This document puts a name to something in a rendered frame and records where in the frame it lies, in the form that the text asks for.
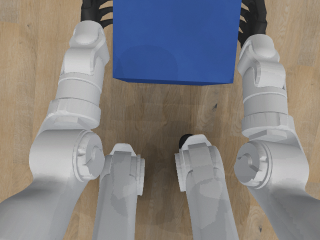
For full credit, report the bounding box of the robot left upper arm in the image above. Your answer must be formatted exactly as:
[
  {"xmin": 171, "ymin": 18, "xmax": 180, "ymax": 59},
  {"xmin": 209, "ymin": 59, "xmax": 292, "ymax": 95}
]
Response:
[{"xmin": 0, "ymin": 129, "xmax": 105, "ymax": 240}]

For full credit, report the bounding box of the robot right upper arm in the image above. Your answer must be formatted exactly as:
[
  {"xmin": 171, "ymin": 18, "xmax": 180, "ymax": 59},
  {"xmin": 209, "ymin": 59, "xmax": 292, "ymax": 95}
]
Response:
[{"xmin": 233, "ymin": 139, "xmax": 320, "ymax": 240}]

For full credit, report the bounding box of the right robot hand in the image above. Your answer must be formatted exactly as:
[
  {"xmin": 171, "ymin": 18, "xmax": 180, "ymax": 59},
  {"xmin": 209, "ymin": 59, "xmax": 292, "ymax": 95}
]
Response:
[{"xmin": 238, "ymin": 0, "xmax": 268, "ymax": 48}]

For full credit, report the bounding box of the robot left forearm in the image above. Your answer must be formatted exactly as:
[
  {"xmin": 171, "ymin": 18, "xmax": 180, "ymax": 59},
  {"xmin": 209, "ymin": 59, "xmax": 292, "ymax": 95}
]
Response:
[{"xmin": 29, "ymin": 20, "xmax": 110, "ymax": 168}]

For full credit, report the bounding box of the left robot hand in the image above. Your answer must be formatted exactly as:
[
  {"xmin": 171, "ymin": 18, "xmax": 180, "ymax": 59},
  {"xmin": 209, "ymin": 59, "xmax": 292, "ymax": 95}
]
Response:
[{"xmin": 80, "ymin": 0, "xmax": 113, "ymax": 29}]

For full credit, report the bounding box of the right robot thigh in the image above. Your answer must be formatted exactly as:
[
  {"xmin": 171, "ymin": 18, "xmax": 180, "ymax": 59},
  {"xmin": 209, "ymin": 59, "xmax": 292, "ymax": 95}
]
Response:
[{"xmin": 174, "ymin": 142, "xmax": 239, "ymax": 240}]

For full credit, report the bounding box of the robot right forearm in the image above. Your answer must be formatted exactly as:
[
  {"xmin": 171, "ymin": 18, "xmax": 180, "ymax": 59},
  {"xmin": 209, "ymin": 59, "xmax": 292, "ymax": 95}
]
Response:
[{"xmin": 237, "ymin": 34, "xmax": 309, "ymax": 167}]

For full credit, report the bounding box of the left robot shin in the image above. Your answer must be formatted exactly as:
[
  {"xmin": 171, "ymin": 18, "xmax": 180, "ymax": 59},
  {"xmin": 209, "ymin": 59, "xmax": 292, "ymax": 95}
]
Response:
[{"xmin": 99, "ymin": 143, "xmax": 136, "ymax": 188}]

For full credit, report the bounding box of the carton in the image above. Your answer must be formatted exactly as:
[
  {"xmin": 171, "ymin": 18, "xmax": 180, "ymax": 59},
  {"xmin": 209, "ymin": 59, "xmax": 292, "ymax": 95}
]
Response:
[{"xmin": 112, "ymin": 0, "xmax": 242, "ymax": 86}]

